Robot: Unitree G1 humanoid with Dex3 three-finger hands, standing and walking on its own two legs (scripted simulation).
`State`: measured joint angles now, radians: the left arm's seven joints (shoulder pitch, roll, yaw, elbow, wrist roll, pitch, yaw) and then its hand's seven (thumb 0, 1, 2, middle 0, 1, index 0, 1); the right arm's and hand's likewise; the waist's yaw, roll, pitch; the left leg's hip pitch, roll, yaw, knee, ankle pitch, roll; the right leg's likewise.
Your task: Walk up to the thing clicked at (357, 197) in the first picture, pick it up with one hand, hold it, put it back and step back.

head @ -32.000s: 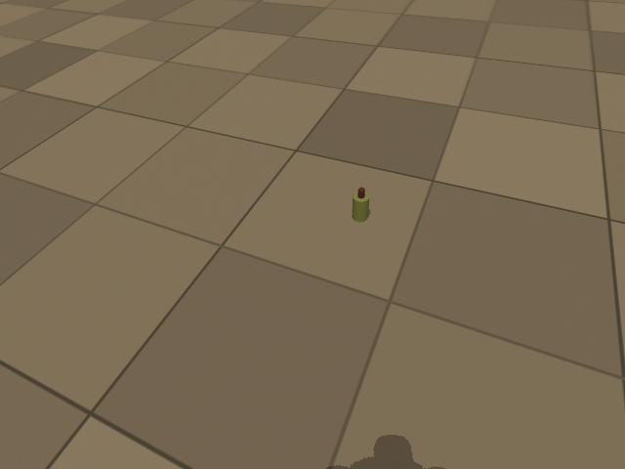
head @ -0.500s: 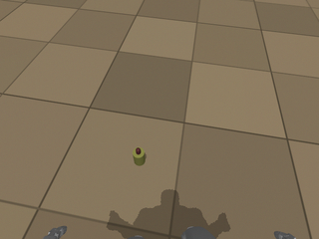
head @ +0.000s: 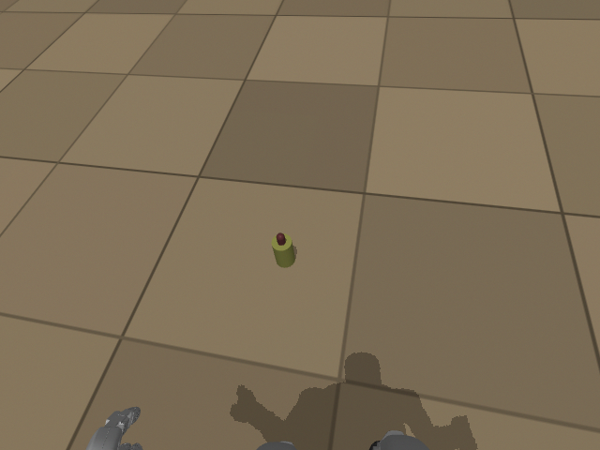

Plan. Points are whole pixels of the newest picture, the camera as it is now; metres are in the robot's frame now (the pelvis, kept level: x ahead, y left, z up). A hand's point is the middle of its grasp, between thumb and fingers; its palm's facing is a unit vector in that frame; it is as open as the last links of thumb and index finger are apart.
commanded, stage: step back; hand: left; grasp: from the side
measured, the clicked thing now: (282, 247) +0.82 +0.17 -0.67
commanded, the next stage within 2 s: stand in 1.58 s
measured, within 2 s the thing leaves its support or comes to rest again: neither
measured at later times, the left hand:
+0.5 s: hand out of the picture -0.13 +0.24 -0.14, palm faces -0.06 -0.91 -0.40, open 7.4 cm
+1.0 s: hand out of the picture -0.14 +0.25 -0.13, palm faces +0.00 -0.93 -0.38, open 7.4 cm
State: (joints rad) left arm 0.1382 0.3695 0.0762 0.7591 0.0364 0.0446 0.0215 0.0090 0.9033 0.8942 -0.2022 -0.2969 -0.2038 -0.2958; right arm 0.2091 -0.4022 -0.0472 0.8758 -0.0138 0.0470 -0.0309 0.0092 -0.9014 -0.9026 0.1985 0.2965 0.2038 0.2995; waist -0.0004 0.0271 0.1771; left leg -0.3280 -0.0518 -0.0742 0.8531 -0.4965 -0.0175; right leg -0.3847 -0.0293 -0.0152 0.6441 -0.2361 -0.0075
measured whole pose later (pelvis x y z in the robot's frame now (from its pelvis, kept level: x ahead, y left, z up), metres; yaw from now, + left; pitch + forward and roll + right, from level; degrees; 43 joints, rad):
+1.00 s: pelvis -0.21 -0.03 +0.01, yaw +0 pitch -2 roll +1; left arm 0.23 0.41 0.07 0.95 0.02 0.00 -0.03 0.01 0.91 0.89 -0.20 -0.30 -0.20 -0.30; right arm 0.26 -0.36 -0.06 0.95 -0.04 -0.02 0.03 0.01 -0.90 -0.90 0.20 0.30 0.21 0.30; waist -0.01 -0.02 0.07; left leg -0.17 0.00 -0.02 0.52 -0.31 0.00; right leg -0.36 -0.03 -0.01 0.76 -0.42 -0.02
